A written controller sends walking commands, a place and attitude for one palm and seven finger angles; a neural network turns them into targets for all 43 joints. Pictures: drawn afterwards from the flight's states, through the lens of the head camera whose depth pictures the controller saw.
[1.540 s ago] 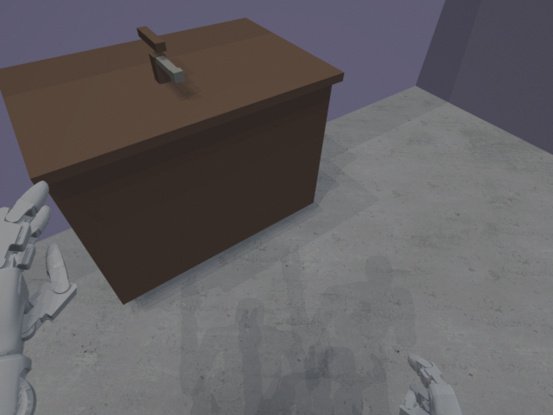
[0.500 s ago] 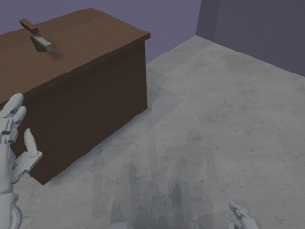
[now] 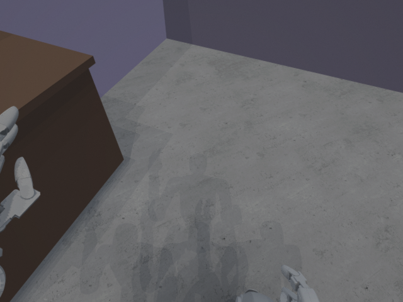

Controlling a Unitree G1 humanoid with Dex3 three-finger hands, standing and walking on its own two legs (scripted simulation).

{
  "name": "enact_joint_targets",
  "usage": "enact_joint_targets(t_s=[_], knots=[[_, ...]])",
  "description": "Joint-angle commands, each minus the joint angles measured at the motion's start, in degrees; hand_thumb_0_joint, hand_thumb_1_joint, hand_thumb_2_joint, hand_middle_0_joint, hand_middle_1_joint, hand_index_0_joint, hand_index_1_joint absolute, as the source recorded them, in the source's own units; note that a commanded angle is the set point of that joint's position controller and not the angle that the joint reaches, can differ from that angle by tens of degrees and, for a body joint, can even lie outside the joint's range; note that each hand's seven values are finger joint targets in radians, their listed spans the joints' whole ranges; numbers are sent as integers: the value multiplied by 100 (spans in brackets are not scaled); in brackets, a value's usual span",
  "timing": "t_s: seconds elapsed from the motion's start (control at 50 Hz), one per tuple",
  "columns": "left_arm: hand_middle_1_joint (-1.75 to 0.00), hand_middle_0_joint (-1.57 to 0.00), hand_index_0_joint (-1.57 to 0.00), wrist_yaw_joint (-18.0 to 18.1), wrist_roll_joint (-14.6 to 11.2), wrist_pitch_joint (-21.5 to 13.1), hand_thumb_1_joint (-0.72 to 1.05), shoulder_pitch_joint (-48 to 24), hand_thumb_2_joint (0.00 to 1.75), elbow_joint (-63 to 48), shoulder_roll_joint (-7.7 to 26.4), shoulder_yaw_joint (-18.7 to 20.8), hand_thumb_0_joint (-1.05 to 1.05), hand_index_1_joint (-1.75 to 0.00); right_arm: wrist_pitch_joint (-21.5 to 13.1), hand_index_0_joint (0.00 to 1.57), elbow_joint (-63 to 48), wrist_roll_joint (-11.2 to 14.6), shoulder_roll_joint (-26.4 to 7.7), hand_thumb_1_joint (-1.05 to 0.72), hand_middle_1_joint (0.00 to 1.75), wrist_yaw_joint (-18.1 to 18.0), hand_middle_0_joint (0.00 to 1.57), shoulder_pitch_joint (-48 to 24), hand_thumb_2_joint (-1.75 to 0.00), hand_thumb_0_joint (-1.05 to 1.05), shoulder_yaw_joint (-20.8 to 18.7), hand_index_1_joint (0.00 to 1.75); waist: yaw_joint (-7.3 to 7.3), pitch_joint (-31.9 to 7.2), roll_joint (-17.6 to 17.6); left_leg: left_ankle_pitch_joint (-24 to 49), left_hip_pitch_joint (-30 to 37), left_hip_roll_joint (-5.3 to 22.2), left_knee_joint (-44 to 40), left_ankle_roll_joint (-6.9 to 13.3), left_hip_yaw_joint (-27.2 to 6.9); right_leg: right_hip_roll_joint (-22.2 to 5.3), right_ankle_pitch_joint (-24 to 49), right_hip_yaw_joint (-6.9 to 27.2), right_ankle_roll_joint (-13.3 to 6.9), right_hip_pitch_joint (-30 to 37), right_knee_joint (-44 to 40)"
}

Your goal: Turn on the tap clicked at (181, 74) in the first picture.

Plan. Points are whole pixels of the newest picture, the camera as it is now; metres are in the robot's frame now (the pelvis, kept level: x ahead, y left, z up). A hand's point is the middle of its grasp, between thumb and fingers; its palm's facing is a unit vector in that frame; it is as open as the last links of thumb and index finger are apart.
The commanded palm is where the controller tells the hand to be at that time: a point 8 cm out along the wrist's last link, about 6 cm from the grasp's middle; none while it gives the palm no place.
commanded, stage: walk to a spot facing it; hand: left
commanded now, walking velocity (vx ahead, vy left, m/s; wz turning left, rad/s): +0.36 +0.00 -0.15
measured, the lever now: out of the picture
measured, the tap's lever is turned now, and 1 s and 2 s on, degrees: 0 0 0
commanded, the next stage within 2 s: turn to face it in 0.32 s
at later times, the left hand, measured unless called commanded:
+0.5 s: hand (79, 119) +0.37 +0.23 +0.18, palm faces +0.45 -0.83 -0.32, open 7.4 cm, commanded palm +0.30 +0.26 +0.18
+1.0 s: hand (76, 131) +0.35 +0.24 +0.17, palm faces +0.55 -0.70 -0.44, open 7.4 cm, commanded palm +0.27 +0.27 +0.18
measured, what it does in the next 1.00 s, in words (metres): walks ahead: right foot, then left foot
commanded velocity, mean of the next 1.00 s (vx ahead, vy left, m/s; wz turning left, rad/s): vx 0.11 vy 0.00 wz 0.40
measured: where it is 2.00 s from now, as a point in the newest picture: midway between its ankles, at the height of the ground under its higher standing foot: outside the picture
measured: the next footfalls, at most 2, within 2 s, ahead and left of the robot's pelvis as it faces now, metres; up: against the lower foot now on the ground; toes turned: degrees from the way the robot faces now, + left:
right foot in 0.04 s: +0.13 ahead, -0.13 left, +0.00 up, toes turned -9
left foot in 0.36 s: +0.24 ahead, +0.11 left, +0.00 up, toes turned +9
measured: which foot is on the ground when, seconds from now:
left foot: down 0.00-0.04, up 0.06-0.34, down 0.36-0.66, up 0.68-0.90, down 0.92-1.00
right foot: up 0.00-0.02, down 0.04-0.38, up 0.40-0.60, down 0.62-0.92, up 0.94-1.00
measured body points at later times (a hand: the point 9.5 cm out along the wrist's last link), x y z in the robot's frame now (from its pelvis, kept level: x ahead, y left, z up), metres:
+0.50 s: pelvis +0.14 -0.02 -0.01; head +0.14 +0.00 +0.44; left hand +0.34 +0.27 +0.20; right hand +0.30 -0.25 -0.08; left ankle +0.20 +0.10 -0.73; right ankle +0.11 -0.13 -0.68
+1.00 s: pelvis +0.19 -0.05 -0.01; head +0.23 -0.02 +0.44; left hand +0.32 +0.27 +0.20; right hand +0.42 -0.24 -0.09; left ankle +0.21 +0.07 -0.73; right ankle +0.19 -0.17 -0.67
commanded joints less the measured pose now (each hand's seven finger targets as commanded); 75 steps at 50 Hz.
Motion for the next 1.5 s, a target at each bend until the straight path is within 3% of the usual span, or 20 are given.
enact_joint_targets(t_s=[0.0,0.02,0.04,0.08,0.18,0.3,0.38,0.46,0.58,0.66,0.82,0.86,0.9,0.96,1.04,1.18,1.2,1.24,1.34,1.48], knots=[[-30,-20,-20,157,15,-186,90,-281,90,-1464,1020,703,0,-30,-268,20,-803,160,-922,-90,30,-27,20,-634,-90,0,-489,30,258,-1509,-744,1828,-2104,-287,3445,725,-11,-358,1096,1218,-720,3605,-1278],[-30,-20,-20,221,-76,-263,90,-191,90,-1749,1467,1175,0,-30,-257,20,-970,142,-828,-90,30,-25,20,-884,-90,0,-430,30,276,-1705,-1801,-1037,-3680,-1017,4907,567,-572,-1619,3012,3909,-1465,4126,-1671],[-30,-20,-20,259,-101,-298,90,413,90,-1294,1410,1440,0,-30,-269,20,-936,11,-888,-90,30,-1,20,-970,-90,0,-353,30,373,-1495,-839,-1075,-3693,-690,4999,600,-1424,-1850,2276,4226,-1596,3454,-1901],[-30,-20,-20,193,-218,-317,90,298,90,-2003,1288,1260,0,-30,-64,20,-711,107,-1026,-90,30,117,20,-890,-90,0,-431,30,130,-1535,-1208,-470,-4019,-551,5243,419,-1651,-1900,398,3720,-1488,3421,-2184],[-30,-20,-20,310,-201,-290,90,539,90,-2232,1056,1254,0,-30,157,20,-629,98,-976,-90,30,-73,20,-1025,-90,0,-445,30,-5,-1157,-752,65,-2492,-358,2737,427,-1421,-1402,797,1689,-1133,1496,-2239],[-30,-20,-20,392,-190,-177,90,75,90,-1526,688,704,0,-30,50,20,-708,63,-1057,-90,30,-309,20,-783,-90,0,-525,30,5,-729,-481,826,-560,-957,22,569,-563,-848,-919,1062,-616,973,-1697],[-30,-20,-20,302,-107,-291,90,-630,90,-1248,784,512,0,-30,-66,20,-737,28,-1116,-90,30,-343,20,-821,-90,0,-412,30,-64,-392,1748,-791,-517,1148,-1987,1767,-4361,121,-1832,885,-61,-438,2090],[-30,-20,-20,227,-93,-218,90,-443,90,-1881,507,212,0,-30,-139,20,-653,55,-1091,-90,30,-238,20,-786,-90,0,-478,30,121,-630,1124,1375,-624,327,-1143,1527,-2540,-43,-1359,661,81,271,903],[-30,-20,-20,319,-203,28,90,97,90,-1768,673,590,0,-30,-120,20,-758,97,-1025,-90,30,-187,20,-742,-90,0,-397,30,108,-790,945,1787,-1356,-134,-331,1038,-1915,113,-173,240,172,1969,-1615],[-30,-20,-20,352,-303,229,90,59,90,-1163,823,629,0,-30,-69,20,-718,113,-919,-90,30,-195,20,-783,-90,0,-416,30,145,-609,-1698,-812,-2981,-1205,3164,390,-1319,-2221,3048,2467,-985,2455,-2130],[-30,-20,-20,465,-113,76,90,118,90,-1956,714,569,0,-30,97,20,-912,7,-742,-90,30,-302,20,-1028,-90,0,-331,30,211,-1160,-1220,154,-1665,-1404,568,373,-435,-1630,4461,349,-490,2666,-1022],[-30,-20,-20,524,-188,72,90,96,90,-2382,746,533,0,-30,115,20,-961,46,-796,-90,30,-355,20,-770,-90,0,-430,30,-105,-1605,-530,1469,-274,-1454,-578,482,-530,-1404,3824,51,-57,2096,365],[-30,-20,-20,507,-298,-112,90,144,90,-2744,891,630,0,-30,-7,20,-1061,61,-1156,-90,30,-283,20,-758,-90,0,-562,30,84,-1668,1797,6269,890,1029,-777,1915,-3981,-126,-2262,481,457,-194,2543],[-30,-20,-20,311,-119,-97,90,289,90,-2427,1056,829,0,-30,-136,20,-794,128,-1206,-90,30,-112,20,-767,-90,0,-673,30,4,-1301,774,5050,592,750,-581,1941,-3596,-240,-1841,1105,453,-771,2556],[-30,-20,-20,243,-306,28,90,726,90,-2273,655,707,0,-30,-220,20,-804,190,-1156,-90,30,-25,20,-691,-90,0,-648,30,55,-1059,1378,3415,-832,-95,-888,1368,-2377,60,-895,618,488,606,1090],[-30,-20,-20,177,-331,249,90,113,90,-1417,482,402,0,-30,-275,20,-791,213,-1109,-90,30,-181,20,-788,-90,0,-506,30,161,-695,959,1164,-1741,-279,-830,1201,-2616,361,-677,445,428,1914,-1190],[-30,-20,-20,177,-288,278,90,-66,90,-1356,537,391,0,-30,-241,20,-784,212,-1066,-90,30,-183,20,-802,-90,0,-485,30,219,-683,441,685,-1981,-558,-296,1017,-2422,21,-236,708,266,2193,-2042],[-30,-20,-20,308,-285,451,90,-557,90,-1310,1035,571,0,-30,-184,20,-866,164,-905,-90,30,-244,20,-974,-90,0,-425,30,256,-497,-1742,-945,-2875,-1654,2783,377,-1456,-2342,567,3305,-724,1747,-3094],[-30,-20,-20,251,-216,348,90,-524,90,-1274,803,335,0,-30,-56,20,-701,106,-843,-90,30,-378,20,-1270,-90,0,-331,30,124,-437,-1089,-118,-2566,-1247,3811,138,-1429,-1586,2214,903,-541,1693,-2465],[-30,-20,-20,442,-215,230,90,199,90,-1622,737,572,0,-30,18,20,-994,-24,-861,-90,30,-398,20,-928,-90,0,-387,30,335,-1149,-1284,-419,-1810,-1312,1041,387,-852,-1746,3040,893,-755,2621,-1904]])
